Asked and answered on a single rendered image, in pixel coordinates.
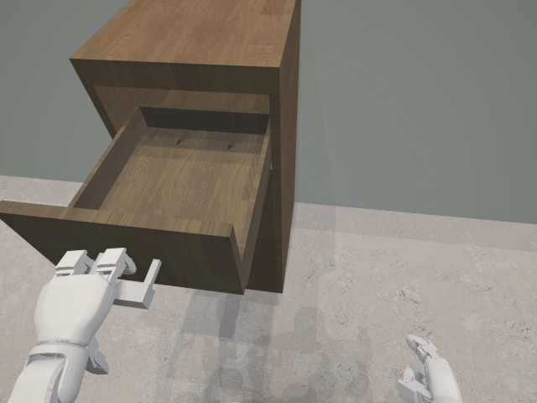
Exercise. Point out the robot left forearm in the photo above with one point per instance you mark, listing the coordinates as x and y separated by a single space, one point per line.
52 374

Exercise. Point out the drawer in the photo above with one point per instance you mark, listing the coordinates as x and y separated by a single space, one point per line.
185 185

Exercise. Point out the left robot hand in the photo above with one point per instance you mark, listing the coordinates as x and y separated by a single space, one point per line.
74 304

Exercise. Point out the handle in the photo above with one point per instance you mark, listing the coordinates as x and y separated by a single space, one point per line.
132 294

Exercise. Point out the right robot hand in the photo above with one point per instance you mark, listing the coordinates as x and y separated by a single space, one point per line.
434 381

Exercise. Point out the cabinet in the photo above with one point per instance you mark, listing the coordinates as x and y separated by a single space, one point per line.
227 54

